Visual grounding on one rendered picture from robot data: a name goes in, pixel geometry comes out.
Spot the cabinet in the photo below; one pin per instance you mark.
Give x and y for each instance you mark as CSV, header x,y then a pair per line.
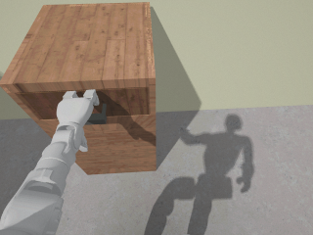
x,y
93,46

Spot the handle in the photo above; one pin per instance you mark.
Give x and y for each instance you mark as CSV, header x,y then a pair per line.
x,y
99,118

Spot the left robot forearm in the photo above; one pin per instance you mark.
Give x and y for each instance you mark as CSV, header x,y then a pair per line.
x,y
50,173

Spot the drawer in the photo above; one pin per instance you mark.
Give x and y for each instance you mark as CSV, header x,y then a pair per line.
x,y
130,101

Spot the left robot hand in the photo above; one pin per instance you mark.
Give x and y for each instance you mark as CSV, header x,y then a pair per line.
x,y
78,110

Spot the left robot upper arm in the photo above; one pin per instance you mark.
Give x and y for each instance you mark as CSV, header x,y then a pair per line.
x,y
33,213

